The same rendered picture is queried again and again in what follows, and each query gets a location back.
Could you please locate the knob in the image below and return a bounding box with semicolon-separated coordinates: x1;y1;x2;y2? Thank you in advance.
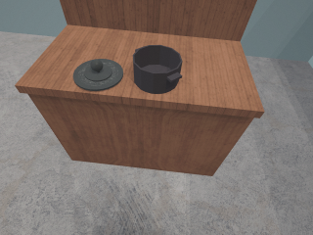
90;59;103;71

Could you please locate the table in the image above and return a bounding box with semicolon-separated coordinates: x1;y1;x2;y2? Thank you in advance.
15;0;265;176

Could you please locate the lid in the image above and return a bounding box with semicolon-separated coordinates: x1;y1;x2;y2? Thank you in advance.
72;59;123;91

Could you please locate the pot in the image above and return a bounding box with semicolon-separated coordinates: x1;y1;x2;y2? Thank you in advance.
133;45;183;94

